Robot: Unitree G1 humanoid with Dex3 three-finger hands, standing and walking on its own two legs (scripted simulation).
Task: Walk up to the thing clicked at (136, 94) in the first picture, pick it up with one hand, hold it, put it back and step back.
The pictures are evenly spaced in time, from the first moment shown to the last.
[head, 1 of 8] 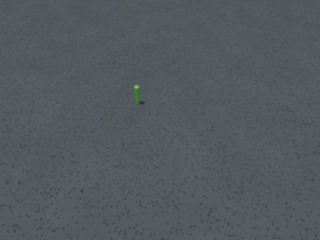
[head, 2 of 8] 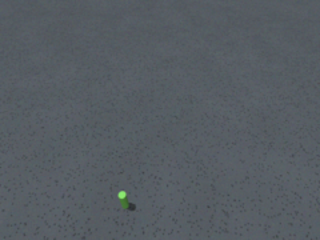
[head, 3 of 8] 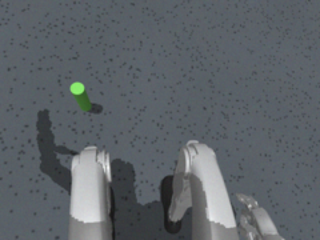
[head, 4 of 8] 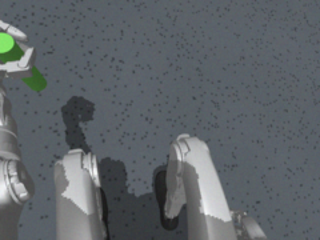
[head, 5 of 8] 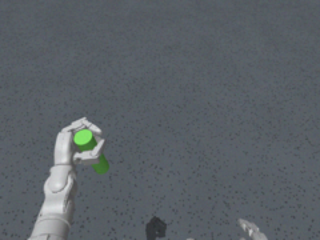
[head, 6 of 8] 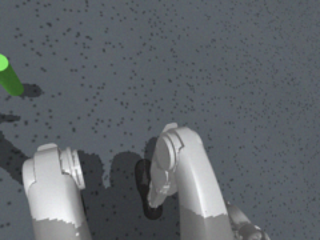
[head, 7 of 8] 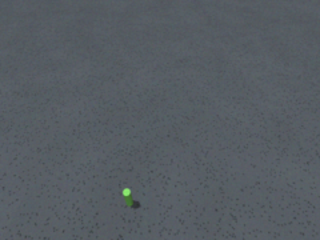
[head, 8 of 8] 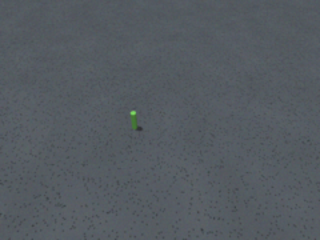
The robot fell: no
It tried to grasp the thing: yes
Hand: left
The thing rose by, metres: 0.65
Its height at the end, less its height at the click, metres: +0.00
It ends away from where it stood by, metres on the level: 0.02
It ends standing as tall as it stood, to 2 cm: yes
